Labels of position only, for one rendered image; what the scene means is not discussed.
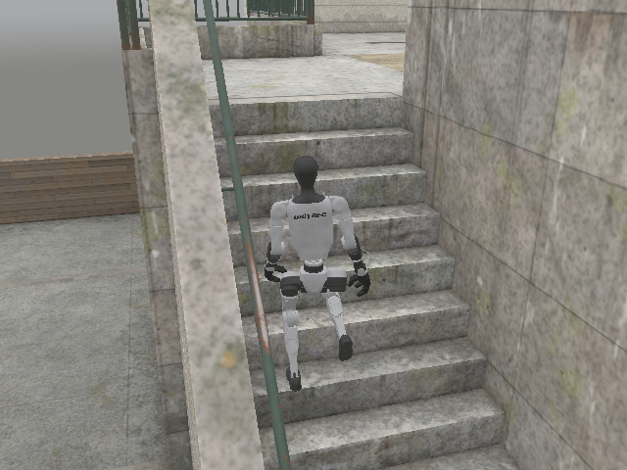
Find stairs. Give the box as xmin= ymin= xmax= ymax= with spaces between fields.
xmin=209 ymin=97 xmax=521 ymax=470

